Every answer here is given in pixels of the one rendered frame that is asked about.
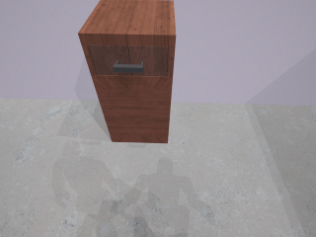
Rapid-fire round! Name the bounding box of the cabinet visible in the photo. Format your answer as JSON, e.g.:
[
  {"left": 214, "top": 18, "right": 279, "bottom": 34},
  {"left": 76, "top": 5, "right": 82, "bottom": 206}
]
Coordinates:
[{"left": 78, "top": 0, "right": 176, "bottom": 144}]

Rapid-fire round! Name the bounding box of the handle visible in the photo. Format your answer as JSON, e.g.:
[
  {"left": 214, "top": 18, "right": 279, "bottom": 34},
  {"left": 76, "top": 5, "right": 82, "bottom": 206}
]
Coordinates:
[{"left": 113, "top": 60, "right": 144, "bottom": 73}]

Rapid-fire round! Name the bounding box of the drawer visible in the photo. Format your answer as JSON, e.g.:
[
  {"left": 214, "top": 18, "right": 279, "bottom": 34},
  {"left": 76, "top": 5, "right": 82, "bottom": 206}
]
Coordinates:
[{"left": 87, "top": 44, "right": 170, "bottom": 77}]

